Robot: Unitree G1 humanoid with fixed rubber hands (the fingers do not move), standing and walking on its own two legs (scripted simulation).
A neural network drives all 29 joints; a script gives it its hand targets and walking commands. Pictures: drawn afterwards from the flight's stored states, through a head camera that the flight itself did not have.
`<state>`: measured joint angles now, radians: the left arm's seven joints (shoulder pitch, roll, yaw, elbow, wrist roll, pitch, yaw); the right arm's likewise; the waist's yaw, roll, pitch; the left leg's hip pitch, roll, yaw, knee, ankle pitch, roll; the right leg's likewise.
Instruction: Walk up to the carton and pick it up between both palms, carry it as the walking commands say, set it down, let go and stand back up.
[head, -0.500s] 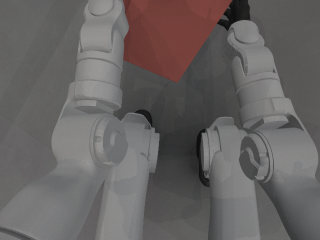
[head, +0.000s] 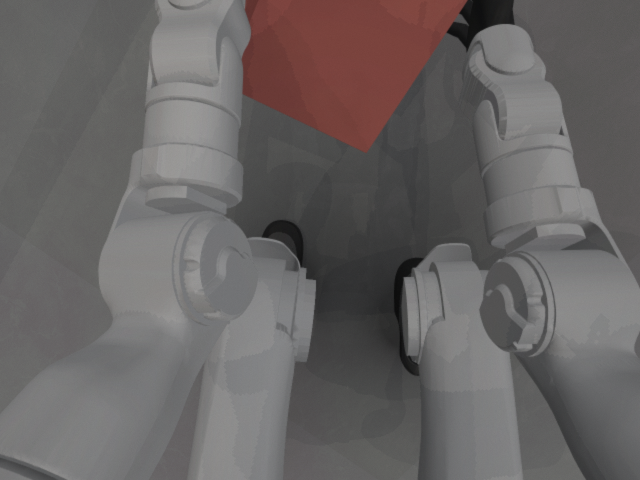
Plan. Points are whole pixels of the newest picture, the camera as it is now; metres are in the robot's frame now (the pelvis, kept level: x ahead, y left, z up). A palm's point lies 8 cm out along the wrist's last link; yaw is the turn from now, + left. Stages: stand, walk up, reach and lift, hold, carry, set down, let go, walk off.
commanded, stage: set down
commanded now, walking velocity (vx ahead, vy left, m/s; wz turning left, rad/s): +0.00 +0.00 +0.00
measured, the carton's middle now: out of the picture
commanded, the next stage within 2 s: none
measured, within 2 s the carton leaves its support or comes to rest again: neither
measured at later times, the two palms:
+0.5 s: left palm out of the picture +0.58 +0.12 -0.14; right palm (491, 28) +0.53 -0.11 -0.20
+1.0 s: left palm out of the picture +0.58 +0.12 -0.14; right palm (490, 30) +0.53 -0.11 -0.21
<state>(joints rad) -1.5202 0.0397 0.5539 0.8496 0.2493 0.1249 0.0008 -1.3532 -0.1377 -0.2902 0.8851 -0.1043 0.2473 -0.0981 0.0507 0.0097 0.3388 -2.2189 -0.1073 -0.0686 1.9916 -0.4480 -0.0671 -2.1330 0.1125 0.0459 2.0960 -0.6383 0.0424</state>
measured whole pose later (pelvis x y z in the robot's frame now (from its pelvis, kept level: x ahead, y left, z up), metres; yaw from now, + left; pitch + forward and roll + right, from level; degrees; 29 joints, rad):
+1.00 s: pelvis +0.01 +0.00 +0.00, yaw -1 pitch +41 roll +1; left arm -1.57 0.04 0.64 0.90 0.28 0.07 -0.08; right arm -1.35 -0.14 -0.31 0.89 -0.16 0.22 -0.08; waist 0.06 0.01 0.34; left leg -2.24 -0.08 -0.07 2.01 -0.48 -0.07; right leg -2.16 0.14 0.05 2.11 -0.65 0.04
